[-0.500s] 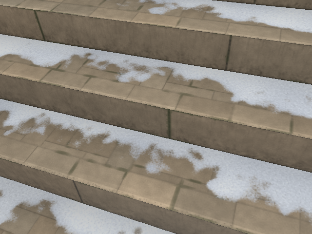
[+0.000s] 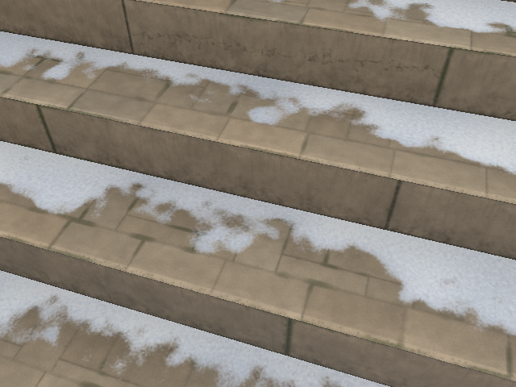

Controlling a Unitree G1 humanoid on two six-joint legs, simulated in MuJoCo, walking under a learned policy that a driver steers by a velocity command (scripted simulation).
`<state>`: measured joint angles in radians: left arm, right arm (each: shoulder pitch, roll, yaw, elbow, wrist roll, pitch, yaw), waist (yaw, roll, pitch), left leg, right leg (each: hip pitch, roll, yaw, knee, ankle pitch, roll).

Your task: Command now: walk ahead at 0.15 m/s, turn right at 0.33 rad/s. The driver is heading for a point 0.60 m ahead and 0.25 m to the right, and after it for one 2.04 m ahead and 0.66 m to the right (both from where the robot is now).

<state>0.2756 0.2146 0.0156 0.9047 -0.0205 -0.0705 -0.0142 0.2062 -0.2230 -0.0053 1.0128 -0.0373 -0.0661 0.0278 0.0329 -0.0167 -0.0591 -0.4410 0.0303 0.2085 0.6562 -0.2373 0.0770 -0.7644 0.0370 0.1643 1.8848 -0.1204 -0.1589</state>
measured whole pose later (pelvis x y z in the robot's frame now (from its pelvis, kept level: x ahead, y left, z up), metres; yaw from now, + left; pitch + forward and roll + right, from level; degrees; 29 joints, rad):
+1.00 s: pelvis +0.22 -0.16 +0.16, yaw -27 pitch +1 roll +2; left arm 0.21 0.13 -0.05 0.60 0.02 0.03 0.06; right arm 0.28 -0.17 0.01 0.66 0.00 0.04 -0.07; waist 0.02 0.00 -0.06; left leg -0.77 0.02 -0.03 1.50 -0.22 -0.12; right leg -0.46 0.06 0.05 0.78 -0.34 -0.08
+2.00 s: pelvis +0.65 -0.41 +0.36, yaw -27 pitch +4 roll +1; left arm 0.52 0.06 -0.07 1.12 0.02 -0.05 -0.03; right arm -0.02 -0.01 0.16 0.62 0.01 -0.07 0.03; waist 0.02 0.01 -0.11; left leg -1.43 0.03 -0.03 1.95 -0.03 0.10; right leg -0.18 -0.04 -0.13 0.42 -0.31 -0.03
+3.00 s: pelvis +1.12 -0.69 +0.68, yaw -19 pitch +1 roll +0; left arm 0.49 0.16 -0.02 1.14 0.08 -0.04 -0.02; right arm 0.04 -0.13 0.02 0.74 0.02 -0.04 -0.01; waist 0.00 0.06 -0.12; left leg -1.29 -0.01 -0.11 2.11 0.09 0.14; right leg -0.25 -0.10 -0.25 0.60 -0.36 -0.02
